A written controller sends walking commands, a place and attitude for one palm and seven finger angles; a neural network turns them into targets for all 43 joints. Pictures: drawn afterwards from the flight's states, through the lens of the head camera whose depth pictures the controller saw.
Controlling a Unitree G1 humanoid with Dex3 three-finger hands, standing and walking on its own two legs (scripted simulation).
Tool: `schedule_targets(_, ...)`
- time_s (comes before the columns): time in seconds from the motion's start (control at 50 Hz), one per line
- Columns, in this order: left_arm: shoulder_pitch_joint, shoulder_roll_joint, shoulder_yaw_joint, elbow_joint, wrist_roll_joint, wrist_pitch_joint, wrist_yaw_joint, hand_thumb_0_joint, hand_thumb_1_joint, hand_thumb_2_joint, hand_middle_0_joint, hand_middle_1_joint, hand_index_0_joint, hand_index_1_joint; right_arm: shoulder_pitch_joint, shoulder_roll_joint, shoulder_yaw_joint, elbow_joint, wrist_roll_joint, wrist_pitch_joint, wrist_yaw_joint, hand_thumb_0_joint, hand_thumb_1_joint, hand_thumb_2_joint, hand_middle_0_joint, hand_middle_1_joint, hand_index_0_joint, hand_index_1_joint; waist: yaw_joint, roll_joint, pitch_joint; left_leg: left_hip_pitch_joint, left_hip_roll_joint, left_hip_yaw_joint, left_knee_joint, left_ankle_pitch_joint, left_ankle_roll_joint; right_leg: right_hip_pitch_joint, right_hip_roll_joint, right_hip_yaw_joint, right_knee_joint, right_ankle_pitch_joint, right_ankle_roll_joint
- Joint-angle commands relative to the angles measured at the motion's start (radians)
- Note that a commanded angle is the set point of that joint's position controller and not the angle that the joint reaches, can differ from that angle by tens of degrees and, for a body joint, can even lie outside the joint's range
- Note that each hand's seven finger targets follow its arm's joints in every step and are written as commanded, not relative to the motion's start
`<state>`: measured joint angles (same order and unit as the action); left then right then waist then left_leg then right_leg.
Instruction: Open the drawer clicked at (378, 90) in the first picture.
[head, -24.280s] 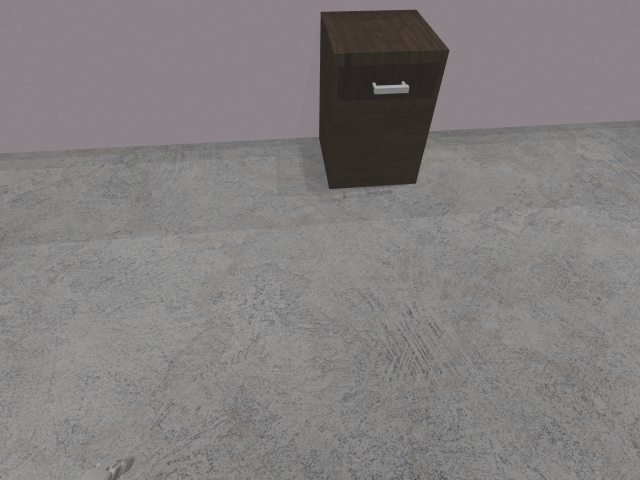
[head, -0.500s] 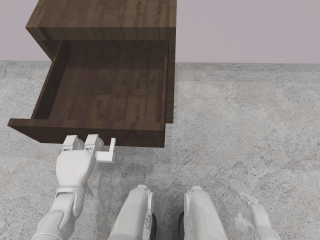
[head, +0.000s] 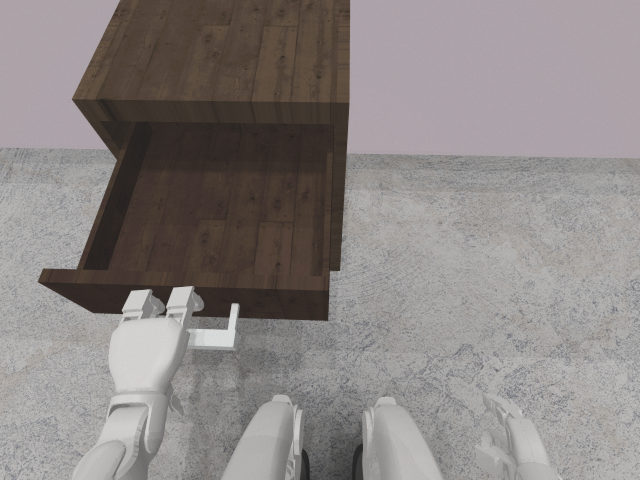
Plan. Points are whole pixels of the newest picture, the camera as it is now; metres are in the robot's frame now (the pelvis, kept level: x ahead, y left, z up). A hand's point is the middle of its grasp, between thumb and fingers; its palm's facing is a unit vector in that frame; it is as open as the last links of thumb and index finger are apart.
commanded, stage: lift the hand off the handle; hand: left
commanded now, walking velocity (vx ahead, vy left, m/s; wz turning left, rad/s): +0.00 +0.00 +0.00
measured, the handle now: (192, 324) +0.32 +0.21 -0.10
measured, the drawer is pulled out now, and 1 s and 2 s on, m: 0.29 0.29 0.29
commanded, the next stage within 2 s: draw the hand back to the body in 1.64 s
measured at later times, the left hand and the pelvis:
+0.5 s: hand (157, 348) +0.27 +0.23 -0.04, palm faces -0.04 -0.09 -1.00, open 13.8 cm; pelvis +0.01 +0.01 +0.03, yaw +0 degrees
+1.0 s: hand (143, 339) +0.27 +0.23 +0.00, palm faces -0.03 -0.10 -0.99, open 13.8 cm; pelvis +0.03 +0.01 +0.06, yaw +0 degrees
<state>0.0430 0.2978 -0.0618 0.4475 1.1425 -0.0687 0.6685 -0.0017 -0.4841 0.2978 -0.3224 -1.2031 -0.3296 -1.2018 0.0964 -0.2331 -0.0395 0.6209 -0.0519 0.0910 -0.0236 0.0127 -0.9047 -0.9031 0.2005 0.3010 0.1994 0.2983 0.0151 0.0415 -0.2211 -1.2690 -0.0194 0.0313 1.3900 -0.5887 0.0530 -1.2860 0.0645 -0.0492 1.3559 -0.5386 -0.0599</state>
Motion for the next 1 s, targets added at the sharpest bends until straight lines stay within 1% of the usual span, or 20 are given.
schedule_targets(0.0, -0.059, 0.159, 0.086, -0.195, -0.008, 0.001, 0.038, 0.0, -0.5, 0.3, -0.3, -1.2, -0.3, -1.2, -0.001, -0.12, -0.04, -0.13, 0.001, -0.029, -0.007, 0.0, -0.9, -0.9, 0.2, 0.3, 0.2, 0.3, 0.005, -0.008, -0.386, 0.308, 0.003, -0.066, -0.206, 0.258, -0.011, 0.284, -0.012, 0.067, -0.214, 0.205, -0.001)
schedule_targets(0.04, -0.037, 0.13, 0.055, -0.213, -0.014, 0.003, 0.031, 0.0, -0.5, 0.3, -0.3, -1.2, -0.3, -1.2, -0.002, -0.117, -0.04, -0.135, 0.002, -0.028, -0.005, 0.0, -0.9, -0.9, 0.2, 0.3, 0.2, 0.3, -0.001, -0.007, -0.389, 0.332, 0.002, -0.061, -0.212, 0.273, -0.01, 0.301, -0.013, 0.066, -0.228, 0.23, 0.002)
schedule_targets(0.1, -0.016, 0.154, 0.08, -0.213, -0.013, 0.007, 0.026, 0.0, -0.5, 0.3, -0.3, -1.2, -0.3, -1.2, 0.001, -0.119, -0.036, -0.139, 0.0, -0.023, -0.009, 0.0, -0.9, -0.9, 0.2, 0.3, 0.2, 0.3, 0.0, -0.025, -0.37, 0.339, 0.004, -0.064, -0.223, 0.29, -0.01, 0.312, -0.01, 0.069, -0.236, 0.25, -0.001)
schedule_targets(0.14, 0.003, 0.139, 0.063, -0.22, -0.007, 0.01, 0.024, 0.0, -0.5, 0.3, -0.3, -1.2, -0.3, -1.2, -0.002, -0.117, -0.034, -0.146, 0.001, -0.019, -0.005, 0.0, -0.9, -0.9, 0.2, 0.3, 0.2, 0.3, 0.002, -0.01, -0.355, 0.353, 0.002, -0.063, -0.235, 0.293, -0.013, 0.315, -0.011, 0.064, -0.242, 0.248, -0.002)
schedule_targets(0.16, -0.017, 0.116, 0.035, -0.226, -0.007, 0.011, 0.021, 0.0, -0.5, 0.3, -0.3, -1.2, -0.3, -1.2, -0.005, -0.115, -0.033, -0.147, 0.001, -0.019, -0.003, 0.0, -0.9, -0.9, 0.2, 0.3, 0.2, 0.3, -0.01, -0.003, -0.334, 0.359, 0.004, -0.065, -0.24, 0.28, -0.013, 0.306, -0.012, 0.059, -0.254, 0.233, -0.001)
schedule_targets(0.2, -0.007, 0.135, 0.058, -0.224, -0.007, 0.01, 0.02, 0.0, -0.5, 0.3, -0.3, -1.2, -0.3, -1.2, -0.005, -0.117, -0.032, -0.15, -0.001, -0.018, -0.004, 0.0, -0.9, -0.9, 0.2, 0.3, 0.2, 0.3, -0.003, -0.009, -0.33, 0.362, 0.006, -0.067, -0.249, 0.288, -0.013, 0.312, -0.011, 0.056, -0.258, 0.235, -0.004)
schedule_targets(0.28, -0.001, 0.115, 0.038, -0.24, -0.007, 0.012, 0.017, 0.0, -0.5, 0.3, -0.3, -1.2, -0.3, -1.2, -0.003, -0.116, -0.033, -0.159, -0.002, -0.016, -0.001, 0.0, -0.9, -0.9, 0.2, 0.3, 0.2, 0.3, -0.007, -0.018, -0.338, 0.389, 0.005, -0.066, -0.264, 0.28, -0.013, 0.324, -0.012, 0.054, -0.274, 0.224, 0.0)
schedule_targets(0.42, 0.001, 0.126, 0.042, -0.252, -0.006, 0.02, 0.014, 0.0, -0.5, 0.3, -0.3, -1.2, -0.3, -1.2, 0.002, -0.115, -0.032, -0.165, 0.002, -0.01, 0.001, 0.0, -0.9, -0.9, 0.2, 0.3, 0.2, 0.3, -0.005, 0.006, -0.317, 0.431, 0.004, -0.067, -0.293, 0.306, -0.014, 0.353, -0.009, 0.049, -0.297, 0.243, -0.005)
schedule_targets(0.52, 0.051, 0.123, 0.045, -0.262, -0.019, 0.033, 0.006, 0.0, -0.5, 0.3, -0.3, -1.2, -0.3, -1.2, 0.008, -0.115, -0.032, -0.176, 0.006, -0.007, 0.004, 0.0, -0.9, -0.9, 0.2, 0.3, 0.2, 0.3, 0.003, -0.011, -0.326, 0.459, 0.003, -0.065, -0.316, 0.337, -0.015, 0.403, -0.006, 0.05, -0.313, 0.284, -0.005)
schedule_targets(0.58, 0.041, 0.123, 0.039, -0.27, -0.024, 0.038, -0.003, 0.0, -0.5, 0.3, -0.3, -1.2, -0.3, -1.2, 0.01, -0.117, -0.03, -0.181, 0.008, -0.006, 0.007, 0.0, -0.9, -0.9, 0.2, 0.3, 0.2, 0.3, -0.007, -0.032, -0.302, 0.453, 0.003, -0.061, -0.329, 0.313, -0.012, 0.416, -0.009, 0.057, -0.338, 0.273, 0.0)
schedule_targets(0.6, 0.019, 0.148, 0.056, -0.284, -0.021, 0.034, 0.0, 0.0, -0.5, 0.3, -0.3, -1.2, -0.3, -1.2, 0.006, -0.119, -0.026, -0.183, 0.007, -0.004, 0.004, 0.0, -0.9, -0.9, 0.2, 0.3, 0.2, 0.3, -0.005, -0.016, -0.298, 0.458, 0.005, -0.066, -0.334, 0.321, -0.013, 0.409, -0.008, 0.057, -0.335, 0.271, -0.004)
schedule_targets(0.66, 0.024, 0.13, 0.04, -0.273, -0.02, 0.03, -0.006, 0.0, -0.5, 0.3, -0.3, -1.2, -0.3, -1.2, 0.01, -0.117, -0.029, -0.181, 0.008, -0.006, 0.005, 0.0, -0.9, -0.9, 0.2, 0.3, 0.2, 0.3, -0.011, -0.023, -0.26, 0.467, 0.002, -0.059, -0.343, 0.302, -0.01, 0.417, -0.008, 0.06, -0.358, 0.264, -0.004)
schedule_targets(0.74, 0.028, 0.129, 0.034, -0.293, -0.017, 0.032, -0.007, 0.0, -0.5, 0.3, -0.3, -1.2, -0.3, -1.2, 0.018, -0.117, -0.027, -0.189, 0.007, -0.006, 0.009, 0.0, -0.9, -0.9, 0.2, 0.3, 0.2, 0.3, -0.005, 0.01, -0.288, 0.501, 0.001, -0.057, -0.361, 0.329, -0.011, 0.433, -0.008, 0.053, -0.362, 0.274, -0.005)
schedule_targets(0.8, 0.032, 0.14, 0.045, -0.297, -0.027, 0.038, -0.014, 0.0, -0.5, 0.3, -0.3, -1.2, -0.3, -1.2, 0.018, -0.121, -0.025, -0.195, 0.009, -0.002, 0.011, 0.0, -0.9, -0.9, 0.2, 0.3, 0.2, 0.3, -0.006, 0.003, -0.275, 0.516, 0.004, -0.061, -0.377, 0.335, -0.011, 0.444, -0.007, 0.054, -0.376, 0.275, -0.007)
schedule_targets(0.86, 0.078, 0.117, 0.024, -0.317, -0.035, 0.044, -0.02, 0.0, -0.5, 0.3, -0.3, -1.2, -0.3, -1.2, 0.021, -0.118, -0.029, -0.203, 0.012, -0.002, 0.016, 0.0, -0.9, -0.9, 0.2, 0.3, 0.2, 0.3, 0.0, 0.017, -0.277, 0.559, 0.005, -0.059, -0.394, 0.369, -0.015, 0.473, -0.006, 0.051, -0.388, 0.312, -0.009)
schedule_targets(0.88, 0.096, 0.125, 0.033, -0.325, -0.035, 0.046, -0.022, 0.0, -0.5, 0.3, -0.3, -1.2, -0.3, -1.2, 0.024, -0.117, -0.029, -0.207, 0.012, 0.0, 0.018, 0.0, -0.9, -0.9, 0.2, 0.3, 0.2, 0.3, 0.004, -0.006, -0.294, 0.56, 0.005, -0.058, -0.396, 0.38, -0.015, 0.485, -0.005, 0.054, -0.388, 0.324, -0.007)
schedule_targets(0.92, 0.137, 0.127, 0.04, -0.316, -0.042, 0.051, -0.026, 0.0, -0.5, 0.3, -0.3, -1.2, -0.3, -1.2, 0.028, -0.118, -0.026, -0.212, 0.015, 0.002, 0.018, 0.0, -0.9, -0.9, 0.2, 0.3, 0.2, 0.3, 0.003, -0.028, -0.271, 0.562, 0.003, -0.061, -0.406, 0.395, -0.015, 0.508, -0.002, 0.057, -0.395, 0.35, -0.008)
schedule_targets(0.94, 0.125, 0.101, 0.009, -0.323, -0.041, 0.054, -0.032, 0.0, -0.5, 0.3, -0.3, -1.2, -0.3, -1.2, 0.022, -0.118, -0.024, -0.215, 0.013, 0.002, 0.022, 0.0, -0.9, -0.9, 0.2, 0.3, 0.2, 0.3, -0.002, -0.02, -0.266, 0.562, 0.004, -0.057, -0.41, 0.39, -0.014, 0.505, -0.006, 0.054, -0.402, 0.349, -0.005)
schedule_targets(0.96, 0.124, 0.109, 0.019, -0.318, -0.042, 0.054, -0.034, 0.0, -0.5, 0.3, -0.3, -1.2, -0.3, -1.2, 0.023, -0.117, -0.027, -0.212, 0.016, 0.001, 0.021, 0.0, -0.9, -0.9, 0.2, 0.3, 0.2, 0.3, -0.006, -0.034, -0.229, 0.56, 0.006, -0.058, -0.414, 0.379, -0.014, 0.504, -0.005, 0.059, -0.413, 0.351, -0.007)
schedule_targets(0.98, 0.129, 0.116, 0.025, -0.314, -0.039, 0.055, -0.035, 0.0, -0.5, 0.3, -0.3, -1.2, -0.3, -1.2, 0.022, -0.12, -0.023, -0.217, 0.015, 0.001, 0.024, 0.0, -0.9, -0.9, 0.2, 0.3, 0.2, 0.3, -0.003, -0.032, -0.231, 0.547, 0.005, -0.057, -0.42, 0.358, -0.013, 0.504, -0.007, 0.058, -0.416, 0.326, -0.004)
